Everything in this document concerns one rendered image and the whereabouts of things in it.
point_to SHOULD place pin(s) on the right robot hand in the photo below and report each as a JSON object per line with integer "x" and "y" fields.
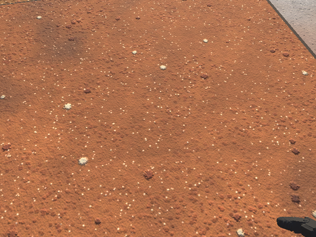
{"x": 305, "y": 226}

